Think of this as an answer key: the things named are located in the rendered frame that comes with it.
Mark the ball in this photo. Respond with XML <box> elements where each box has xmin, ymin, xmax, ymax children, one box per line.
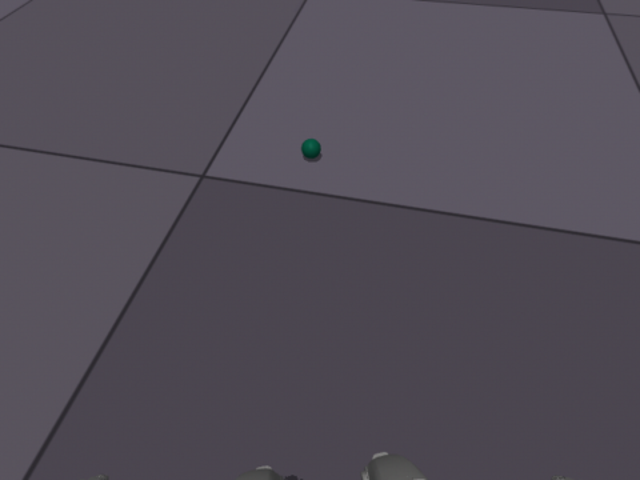
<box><xmin>301</xmin><ymin>139</ymin><xmax>321</xmax><ymax>159</ymax></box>

